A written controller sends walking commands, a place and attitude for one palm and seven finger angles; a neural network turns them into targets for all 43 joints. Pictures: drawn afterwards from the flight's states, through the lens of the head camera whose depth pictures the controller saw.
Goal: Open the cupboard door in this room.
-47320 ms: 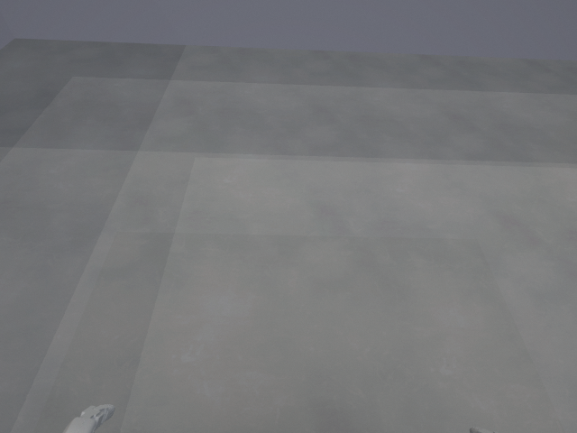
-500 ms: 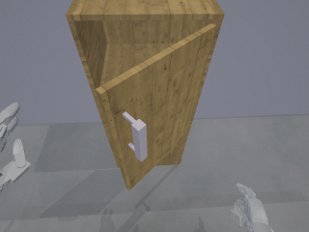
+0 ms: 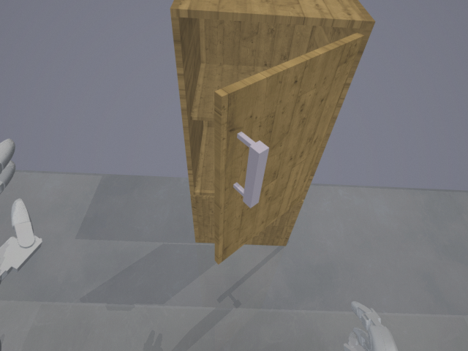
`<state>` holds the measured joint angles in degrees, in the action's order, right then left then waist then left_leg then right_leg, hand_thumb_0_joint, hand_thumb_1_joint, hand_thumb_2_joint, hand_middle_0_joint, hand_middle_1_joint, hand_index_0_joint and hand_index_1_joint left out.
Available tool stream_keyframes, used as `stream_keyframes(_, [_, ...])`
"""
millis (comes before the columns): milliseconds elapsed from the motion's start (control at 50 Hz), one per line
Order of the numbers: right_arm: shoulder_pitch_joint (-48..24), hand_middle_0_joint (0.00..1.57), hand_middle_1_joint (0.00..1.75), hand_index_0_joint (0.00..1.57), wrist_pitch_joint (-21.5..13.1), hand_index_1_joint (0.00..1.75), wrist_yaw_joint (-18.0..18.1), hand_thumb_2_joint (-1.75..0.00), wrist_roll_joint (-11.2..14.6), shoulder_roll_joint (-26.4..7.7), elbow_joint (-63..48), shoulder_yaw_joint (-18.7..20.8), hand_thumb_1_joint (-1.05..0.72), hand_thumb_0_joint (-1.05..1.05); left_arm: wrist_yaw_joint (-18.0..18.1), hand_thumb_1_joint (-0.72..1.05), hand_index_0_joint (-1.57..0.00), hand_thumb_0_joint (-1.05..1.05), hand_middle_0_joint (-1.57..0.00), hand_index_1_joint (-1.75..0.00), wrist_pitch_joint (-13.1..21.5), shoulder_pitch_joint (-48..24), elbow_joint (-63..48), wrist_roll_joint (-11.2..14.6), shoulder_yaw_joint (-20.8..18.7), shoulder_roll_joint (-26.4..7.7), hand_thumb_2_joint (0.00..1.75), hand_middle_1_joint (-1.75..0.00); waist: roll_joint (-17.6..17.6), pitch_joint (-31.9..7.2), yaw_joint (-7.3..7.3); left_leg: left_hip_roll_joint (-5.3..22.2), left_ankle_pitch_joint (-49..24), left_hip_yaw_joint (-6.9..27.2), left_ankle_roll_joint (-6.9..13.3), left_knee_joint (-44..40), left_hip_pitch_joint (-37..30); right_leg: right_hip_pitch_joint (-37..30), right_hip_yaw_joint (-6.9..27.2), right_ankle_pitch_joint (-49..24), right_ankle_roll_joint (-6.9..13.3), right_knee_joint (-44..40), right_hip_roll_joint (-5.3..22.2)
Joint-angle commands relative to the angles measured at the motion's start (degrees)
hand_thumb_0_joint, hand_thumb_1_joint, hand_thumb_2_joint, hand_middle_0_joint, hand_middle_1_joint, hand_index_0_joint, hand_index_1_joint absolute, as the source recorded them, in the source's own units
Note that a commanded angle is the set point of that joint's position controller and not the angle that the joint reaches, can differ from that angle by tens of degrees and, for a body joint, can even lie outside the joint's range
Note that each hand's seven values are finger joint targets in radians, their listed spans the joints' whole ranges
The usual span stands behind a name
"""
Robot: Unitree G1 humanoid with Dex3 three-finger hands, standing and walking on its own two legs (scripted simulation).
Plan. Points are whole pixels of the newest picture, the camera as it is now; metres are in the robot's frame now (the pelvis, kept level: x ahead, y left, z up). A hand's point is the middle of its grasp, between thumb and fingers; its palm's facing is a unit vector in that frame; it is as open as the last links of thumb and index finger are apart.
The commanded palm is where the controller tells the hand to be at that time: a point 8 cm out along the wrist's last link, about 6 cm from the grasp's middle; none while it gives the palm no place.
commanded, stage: step back with the hand held close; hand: left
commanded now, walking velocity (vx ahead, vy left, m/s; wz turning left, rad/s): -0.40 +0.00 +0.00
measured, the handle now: (247, 170) +0.43 +0.02 +0.07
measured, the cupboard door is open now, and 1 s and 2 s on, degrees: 42 42 42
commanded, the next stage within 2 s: stop stepping back and stand still in 0.16 s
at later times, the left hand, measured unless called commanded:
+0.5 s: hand out of the picture +0.07 +0.23 +0.19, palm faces +0.34 -0.78 -0.52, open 7.4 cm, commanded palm +0.04 +0.27 +0.19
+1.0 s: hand out of the picture +0.04 +0.26 +0.18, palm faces +0.43 -0.79 -0.44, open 7.4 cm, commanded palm -0.01 +0.30 +0.19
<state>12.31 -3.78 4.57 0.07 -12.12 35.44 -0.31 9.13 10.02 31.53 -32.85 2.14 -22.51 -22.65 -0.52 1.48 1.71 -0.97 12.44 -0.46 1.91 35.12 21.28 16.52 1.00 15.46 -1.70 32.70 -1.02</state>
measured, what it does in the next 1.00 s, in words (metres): walks backwards: right foot, then left foot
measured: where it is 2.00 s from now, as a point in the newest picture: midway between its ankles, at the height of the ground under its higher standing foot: outside the picture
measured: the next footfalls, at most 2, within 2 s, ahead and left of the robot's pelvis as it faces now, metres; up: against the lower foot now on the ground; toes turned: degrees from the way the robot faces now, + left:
right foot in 0.38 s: -0.16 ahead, -0.08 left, +0.00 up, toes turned -3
left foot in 0.54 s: -0.05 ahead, +0.09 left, +0.00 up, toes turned -4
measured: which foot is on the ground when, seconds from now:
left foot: down 0.00-0.38, up 0.40-0.52, down 0.54-0.76, up 0.78-0.98, down 1.00-1.00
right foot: down 0.00-0.00, up 0.02-0.36, down 0.38-1.00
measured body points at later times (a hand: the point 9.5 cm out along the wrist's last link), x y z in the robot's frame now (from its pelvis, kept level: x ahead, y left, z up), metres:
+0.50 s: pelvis -0.13 -0.02 +0.01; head -0.13 -0.01 +0.46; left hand +0.04 +0.27 +0.22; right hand +0.00 -0.26 -0.09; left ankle -0.05 +0.08 -0.71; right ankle -0.25 -0.09 -0.73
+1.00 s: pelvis -0.17 +0.01 +0.00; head -0.18 +0.01 +0.45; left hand +0.01 +0.30 +0.21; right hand -0.07 -0.26 -0.09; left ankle -0.13 +0.13 -0.73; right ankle -0.25 -0.09 -0.73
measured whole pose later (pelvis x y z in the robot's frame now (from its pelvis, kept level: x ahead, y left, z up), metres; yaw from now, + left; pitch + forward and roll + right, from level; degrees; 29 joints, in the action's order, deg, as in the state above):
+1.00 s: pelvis -0.17 +0.01 +0.00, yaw -4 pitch -1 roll +0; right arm 18.0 -7.3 4.9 -0.1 -14.4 38.0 1.1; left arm 9.9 13.1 29.1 -25.4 1.9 -24.4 -23.5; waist -0.1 -0.7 0.1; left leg 1.8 14.2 -2.5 2.1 32.1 17.1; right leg 7.4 -2.2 23.2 1.4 31.8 -1.0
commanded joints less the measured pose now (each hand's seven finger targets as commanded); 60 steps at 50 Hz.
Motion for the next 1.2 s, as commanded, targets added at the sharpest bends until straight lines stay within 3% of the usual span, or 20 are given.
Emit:
stream_keyframes(0, [-5.97,0.20,0.30,0.20,-4.50,0.30,1.11,-0.90,-0.42,-6.80,-8.87,2.96,-0.90,0.00,1.28,0.90,-0.20,0.00,-0.20,-0.30,4.23,-7.13,-6.86,0.55,-8.90,-12.28,0.90,-0.30,-12.44,-6.73,-0.94,17.53,-15.71,15.83,4.40,-19.88,-3.72,0.25,1.66,11.32,1.26,13.91,-2.16])
stream_keyframes(40, [-5.46,0.20,0.30,0.20,-4.96,0.30,0.12,-0.90,-1.74,-7.12,-8.54,3.50,-0.90,0.00,0.95,0.90,-0.20,0.00,-0.20,-0.30,4.34,-5.39,-8.46,0.51,-9.82,-11.81,0.90,-0.30,-13.19,-7.39,-1.17,20.01,-1.38,20.91,6.91,-24.40,2.59,-1.45,3.36,14.47,1.21,26.11,-2.96])
stream_keyframes(100, [-6.03,0.20,0.30,0.20,-5.45,0.30,-1.20,-0.90,-0.85,-7.27,-8.86,4.03,-0.90,0.00,0.75,0.90,-0.20,0.00,-0.20,-0.30,4.10,-1.57,-12.21,1.06,-7.78,-10.16,0.90,-0.30,-7.97,-9.53,-1.11,17.30,-6.16,14.26,6.89,-20.94,-5.13,2.68,2.20,11.38,0.82,23.56,-2.34])
stream_keyframes(300, [-5.58,0.20,0.30,0.20,-5.10,0.30,-1.60,-0.90,-0.87,-6.24,-8.82,2.88,-0.90,0.00,0.80,0.90,-0.20,0.00,-0.20,-0.30,3.04,4.70,-14.50,3.49,-10.83,-13.48,0.90,-0.30,-14.82,-13.35,-1.06,6.64,10.98,3.24,-3.82,-25.60,-7.39,-12.66,-7.64,10.64,4.14,-14.37,-5.55])
stream_keyframes(360, [-5.89,0.20,0.30,0.20,-2.81,0.30,-1.59,-0.90,-1.02,-5.52,-7.49,2.38,-0.90,0.00,0.99,0.90,-0.20,0.00,-0.20,-0.30,4.11,5.71,-13.83,4.13,-15.92,-18.80,0.90,-0.30,6.82,-11.63,-0.97,0.04,2.54,-0.40,-3.57,9.27,-14.67,7.74,10.12,2.03,8.60,-24.98,15.03])
stream_keyframes(380, [-6.59,0.20,0.30,0.20,-3.07,0.30,-1.27,-0.90,-1.20,-5.84,-7.90,1.88,-0.90,0.00,1.19,0.90,-0.20,0.00,-0.20,-0.30,4.12,4.02,-13.37,4.34,-15.54,-18.53,0.90,-0.30,6.23,-10.05,-0.96,1.07,5.11,1.17,-3.06,14.87,-7.09,4.51,10.30,-9.97,9.95,-21.34,18.04])
stream_keyframes(440, [-6.13,0.20,0.30,0.20,-3.88,0.30,-1.01,-0.90,0.84,-6.25,-8.07,2.25,-0.90,0.00,0.30,0.90,-0.20,0.00,-0.20,-0.30,1.99,2.15,-7.18,2.72,-11.56,-13.16,0.90,-0.30,10.71,-7.37,-1.85,2.40,2.23,0.59,-1.42,9.02,4.39,-10.64,6.04,-35.02,5.63,-11.07,13.02])
stream_keyframes(500, [-4.77,0.20,0.30,0.20,-4.56,0.30,0.07,-0.90,0.83,-7.07,-5.45,1.80,-0.90,0.00,0.35,0.90,-0.20,0.00,-0.20,-0.30,1.96,-6.07,-0.27,1.58,-6.95,-10.86,0.90,-0.30,2.07,-3.76,-3.18,0.35,-5.74,-1.92,0.95,-4.73,-8.31,-5.67,3.29,-37.12,1.48,-5.80,10.35])
stream_keyframes(560, [-3.43,0.20,0.30,0.20,-5.09,0.30,0.41,-0.90,1.31,-9.12,-5.60,2.60,-0.90,0.00,0.33,0.90,-0.20,0.00,-0.20,-0.30,2.46,-13.26,1.80,0.55,-4.24,-11.19,0.90,-0.30,-2.38,-5.26,-2.70,7.01,-19.25,6.35,5.77,-5.15,-17.90,2.02,0.46,-26.31,-4.21,2.59,4.13])
stream_keyframes(620, [-5.24,0.20,0.30,0.20,-5.13,0.30,-0.10,-0.90,0.54,-7.93,-6.94,2.06,-0.90,0.00,-0.04,0.90,-0.20,0.00,-0.20,-0.30,2.98,-10.90,-2.47,0.21,-3.70,-10.92,0.90,-0.30,-5.48,-3.00,-1.95,10.87,-6.74,15.30,6.87,-13.30,-6.37,-1.52,-0.05,4.84,-0.94,0.84,1.09])
stream_keyframes(680, [-6.83,0.20,0.30,0.20,-5.32,0.30,-0.06,-0.90,0.05,-6.90,-9.12,2.30,-0.90,0.00,0.07,0.90,-0.20,0.00,-0.20,-0.30,3.36,-5.69,-7.20,-0.21,-8.01,-13.26,0.90,-0.30,-6.48,3.68,-1.38,6.71,25.42,11.45,2.20,-20.35,11.60,-10.59,-0.62,13.15,3.42,-8.50,0.80])
stream_keyframes(700, [-6.53,0.20,0.30,0.20,-5.10,0.30,-0.14,-0.90,-0.28,-6.31,-9.67,2.41,-0.90,0.00,0.14,0.90,-0.20,0.00,-0.20,-0.30,3.75,-3.62,-8.35,-0.05,-8.89,-13.55,0.90,-0.30,-6.42,2.96,-1.38,4.03,22.86,7.92,0.48,-14.85,10.49,-8.77,2.68,16.96,5.51,-12.34,2.92])
stream_keyframes(740, [-5.32,0.20,0.30,0.20,-3.88,0.30,-0.94,-0.90,-0.33,-5.96,-8.71,3.52,-0.90,0.00,0.45,0.90,-0.20,0.00,-0.20,-0.30,4.55,-0.77,-9.48,0.35,-10.10,-14.20,0.90,-0.30,9.33,1.37,-0.89,-0.81,9.00,0.00,-1.95,15.32,10.96,-3.56,25.54,28.53,12.44,-25.98,17.73])
stream_keyframes(760, [-5.07,0.20,0.30,0.20,-4.02,0.30,-1.07,-0.90,-0.08,-7.14,-7.82,4.04,-0.90,0.00,0.93,0.90,-0.20,0.00,-0.20,-0.30,5.14,-2.32,-10.39,0.75,-11.38,-15.04,0.90,-0.30,9.58,1.86,-1.05,-0.53,9.39,1.15,-2.57,26.44,14.26,-2.12,28.26,22.65,14.86,-26.82,21.05])
stream_keyframes(840, [-2.50,0.20,0.30,0.20,-5.32,0.30,-0.38,-0.90,-0.37,-5.15,-7.03,2.12,-0.90,0.00,1.05,0.90,-0.20,0.00,-0.20,-0.30,6.72,-4.19,-4.57,-0.18,-9.76,-12.47,0.90,-0.30,0.57,-0.31,-2.63,4.50,5.95,-0.26,-1.43,12.19,11.05,-9.65,11.30,-8.91,12.17,-15.95,15.57])
stream_keyframes(920, [-2.39,0.20,0.30,0.20,-6.75,0.30,0.85,-0.90,-0.30,-6.30,-6.08,2.86,-0.90,0.00,1.42,0.90,-0.20,0.00,-0.20,-0.30,5.23,-7.27,1.10,-0.07,-5.38,-8.92,0.90,-0.30,2.27,-2.40,-2.10,1.36,-0.19,-4.67,0.11,-7.32,-11.50,-2.21,3.91,-3.46,7.11,-10.17,9.13])
stream_keyframes(980, [-2.03,0.20,0.30,0.20,-6.68,0.30,0.55,-0.90,0.05,-8.82,-7.82,3.85,-0.90,0.00,1.42,0.90,-0.20,0.00,-0.20,-0.30,5.12,-7.31,-4.62,0.54,-4.95,-9.40,0.90,-0.30,-11.28,-5.90,-2.53,17.43,-7.79,20.97,8.12,-14.36,-22.59,8.83,-2.17,8.34,0.64,8.08,0.48])
stream_keyframes(1040, [-2.94,0.20,0.30,0.20,-7.68,0.30,-0.17,-0.90,-1.08,-6.76,-6.15,2.89,-0.90,0.00,0.74,0.90,-0.20,0.00,-0.20,-0.30,5.05,-6.41,-7.31,-0.09,-7.39,-12.12,0.90,-0.30,-7.79,-3.28,-2.22,16.61,-11.79,18.76,8.15,-17.66,-12.20,3.87,-1.37,12.53,0.79,10.10,1.22])
stream_keyframes(1120, [-4.74,0.20,0.30,0.20,-8.26,0.30,-1.19,-0.90,0.09,-6.42,-7.26,2.02,-0.90,0.00,0.92,0.90,-0.20,0.00,-0.20,-0.30,4.78,-0.70,-12.60,-0.22,-9.15,-12.40,0.90,-0.30,-10.73,-5.86,-1.13,10.29,-12.49,4.59,3.14,-10.89,-5.89,-9.14,-2.98,-2.80,0.67,-6.09,1.09])
stream_keyframes(1180, [-4.39,0.20,0.30,0.20,-7.12,0.30,-1.91,-0.90,0.15,-5.40,-7.82,2.78,-0.90,0.00,0.90,0.90,-0.20,0.00,-0.20,-0.30,4.89,4.03,-9.77,0.81,-11.06,-12.37,0.90,-0.30,3.32,-5.19,-2.04,3.13,-0.05,0.61,-1.43,-0.33,-2.27,-7.98,12.30,-10.17,5.27,-14.25,9.43])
